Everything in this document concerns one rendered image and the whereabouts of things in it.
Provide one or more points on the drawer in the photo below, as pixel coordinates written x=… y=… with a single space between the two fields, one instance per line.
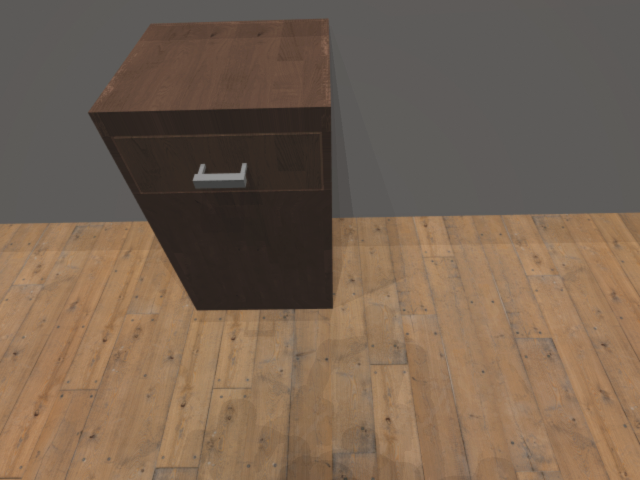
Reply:
x=275 y=161

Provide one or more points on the cabinet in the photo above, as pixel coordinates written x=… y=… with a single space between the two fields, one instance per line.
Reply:
x=240 y=249

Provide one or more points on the handle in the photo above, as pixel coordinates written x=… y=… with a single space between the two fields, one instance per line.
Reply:
x=222 y=180

